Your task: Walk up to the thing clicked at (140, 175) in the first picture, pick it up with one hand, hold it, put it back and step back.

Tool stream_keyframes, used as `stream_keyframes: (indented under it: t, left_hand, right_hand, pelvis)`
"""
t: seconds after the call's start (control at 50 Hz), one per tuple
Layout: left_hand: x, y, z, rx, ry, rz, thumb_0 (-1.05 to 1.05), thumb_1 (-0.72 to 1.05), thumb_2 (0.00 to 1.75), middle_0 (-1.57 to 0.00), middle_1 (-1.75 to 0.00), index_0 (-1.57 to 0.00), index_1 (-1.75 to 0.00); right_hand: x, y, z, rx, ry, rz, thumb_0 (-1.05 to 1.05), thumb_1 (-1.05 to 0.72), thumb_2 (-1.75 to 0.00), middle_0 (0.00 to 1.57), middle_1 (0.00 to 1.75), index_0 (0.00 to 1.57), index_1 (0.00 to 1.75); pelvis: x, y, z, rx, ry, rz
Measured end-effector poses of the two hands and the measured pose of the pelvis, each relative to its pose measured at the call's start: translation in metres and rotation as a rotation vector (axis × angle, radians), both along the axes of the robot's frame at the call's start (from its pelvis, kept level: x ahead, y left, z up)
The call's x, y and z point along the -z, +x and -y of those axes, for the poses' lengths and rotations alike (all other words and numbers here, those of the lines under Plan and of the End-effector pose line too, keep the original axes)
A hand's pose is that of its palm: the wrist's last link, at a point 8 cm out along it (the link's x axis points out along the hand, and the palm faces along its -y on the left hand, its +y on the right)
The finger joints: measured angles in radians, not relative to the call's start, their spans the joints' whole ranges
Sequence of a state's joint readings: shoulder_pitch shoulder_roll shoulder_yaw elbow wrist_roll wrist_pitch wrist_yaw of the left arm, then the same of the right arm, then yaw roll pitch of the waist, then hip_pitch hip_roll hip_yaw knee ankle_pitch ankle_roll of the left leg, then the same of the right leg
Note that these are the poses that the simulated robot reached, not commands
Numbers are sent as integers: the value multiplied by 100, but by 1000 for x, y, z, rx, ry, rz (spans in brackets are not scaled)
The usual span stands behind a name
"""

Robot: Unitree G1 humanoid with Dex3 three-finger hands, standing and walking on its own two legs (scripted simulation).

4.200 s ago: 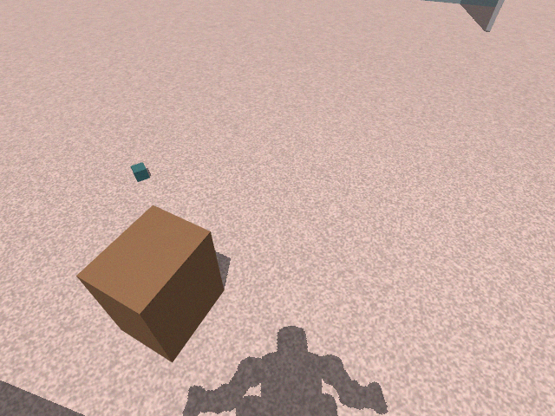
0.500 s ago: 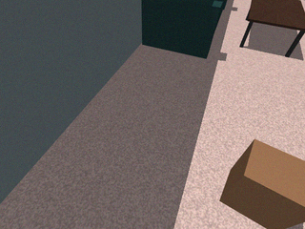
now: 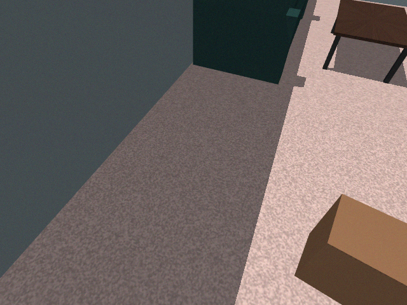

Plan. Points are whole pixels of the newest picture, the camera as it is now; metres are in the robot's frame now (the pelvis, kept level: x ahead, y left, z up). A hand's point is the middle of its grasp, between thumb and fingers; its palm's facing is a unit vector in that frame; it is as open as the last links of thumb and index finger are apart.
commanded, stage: stand
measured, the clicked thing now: out of the picture +0.68 -1.46 -0.74
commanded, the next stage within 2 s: none
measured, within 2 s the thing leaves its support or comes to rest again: neither
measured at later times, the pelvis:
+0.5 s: pelvis -0.01 -0.01 +0.00, yaw -1 degrees
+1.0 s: pelvis +0.00 -0.02 +0.00, yaw -2 degrees
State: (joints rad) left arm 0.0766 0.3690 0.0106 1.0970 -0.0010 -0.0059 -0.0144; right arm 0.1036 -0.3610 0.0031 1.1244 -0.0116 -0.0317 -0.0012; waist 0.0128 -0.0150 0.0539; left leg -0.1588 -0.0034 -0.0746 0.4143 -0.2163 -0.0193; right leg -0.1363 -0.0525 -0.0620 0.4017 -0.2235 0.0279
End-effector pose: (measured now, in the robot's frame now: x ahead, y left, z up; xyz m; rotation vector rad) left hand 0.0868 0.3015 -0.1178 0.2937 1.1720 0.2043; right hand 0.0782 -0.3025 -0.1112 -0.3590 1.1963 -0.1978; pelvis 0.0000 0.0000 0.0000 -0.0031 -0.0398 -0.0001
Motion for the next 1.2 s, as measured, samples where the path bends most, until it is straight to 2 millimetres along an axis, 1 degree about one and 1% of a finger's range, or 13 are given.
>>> stream_keyframes:
  t: [0.14, 0.24, 0.4, 0.5, 0.62, 0.74, 0.92, 1.2]
  left_hand:
    - [-1, -9, 2, 6, 5, -38, 1, 91, 90, -20, -30, -21, -30]
    - [-3, -16, 3, 7, 15, -53, 1, 91, 90, -20, -30, -21, -30]
    - [-5, -28, 4, 5, 28, -78, 1, 91, 90, -20, -30, -21, -30]
    - [-6, -31, 7, 6, 32, -86, 1, 91, 90, -20, -30, -21, -30]
    - [-6, -29, 12, 10, 29, -82, 1, 91, 90, -20, -30, -21, -30]
    - [-5, -23, 16, 17, 24, -70, 1, 91, 90, -20, -30, -21, -30]
    - [-6, -14, 20, 26, 20, -57, 1, 91, 90, -20, -30, -21, -30]
    - [-7, -7, 18, 24, 26, -61, 1, 91, 90, -20, -30, -21, -30]
  right_hand:
    - [0, 2, -2, 14, 14, 6, 0, -91, -90, 20, 30, 21, 30]
    - [3, 0, -4, 18, 32, 4, 0, -91, -90, 20, 30, 21, 30]
    - [8, -11, -3, 26, 52, -20, 0, -91, -90, 20, 30, 21, 30]
    - [10, -19, 1, 36, 54, -41, 0, -91, -90, 20, 30, 21, 30]
    - [10, -25, 7, 46, 48, -52, 0, -91, -90, 20, 30, 21, 30]
    - [9, -27, 11, 50, 44, -54, 0, -91, -90, 20, 30, 21, 30]
    - [8, -24, 14, 49, 39, -48, 0, -91, -90, 20, 30, 21, 30]
    - [9, -18, 12, 43, 42, -52, 0, -91, -90, 20, 30, 21, 30]
  pelvis:
    - [-3, -4, 0, 12, 1, 5]
    - [-3, -7, 1, 15, 2, 6]
    - [-4, -10, 5, 20, 5, 2]
    - [-4, -10, 8, 21, 5, 1]
    - [-4, -10, 11, 22, 5, 0]
    - [-4, -8, 14, 25, 4, -1]
    - [-4, -5, 16, 28, 3, -3]
    - [-4, 2, 16, 31, 2, -9]
